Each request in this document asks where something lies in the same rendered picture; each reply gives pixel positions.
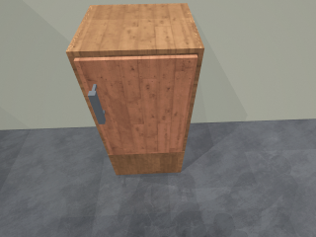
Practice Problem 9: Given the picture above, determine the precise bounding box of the handle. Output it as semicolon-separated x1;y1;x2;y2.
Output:
88;84;106;124

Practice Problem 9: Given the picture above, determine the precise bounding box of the cupboard door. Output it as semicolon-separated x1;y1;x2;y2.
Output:
74;54;198;155

